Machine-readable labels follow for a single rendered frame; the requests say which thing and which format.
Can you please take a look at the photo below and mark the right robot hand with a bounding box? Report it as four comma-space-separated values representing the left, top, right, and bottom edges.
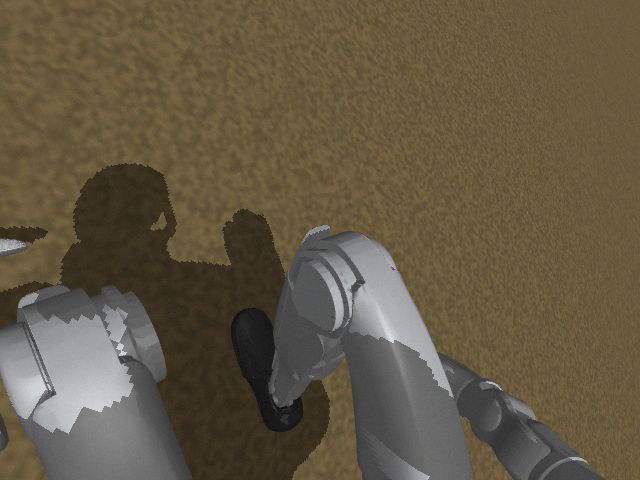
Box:
437, 352, 482, 405

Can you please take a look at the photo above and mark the right robot arm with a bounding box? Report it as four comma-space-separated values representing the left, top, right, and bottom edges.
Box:
457, 378, 605, 480

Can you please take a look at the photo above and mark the left robot hand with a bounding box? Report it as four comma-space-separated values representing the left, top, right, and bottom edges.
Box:
0, 239, 28, 257

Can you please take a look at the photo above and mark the right robot foot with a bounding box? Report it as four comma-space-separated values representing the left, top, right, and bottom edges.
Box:
231, 308, 303, 432

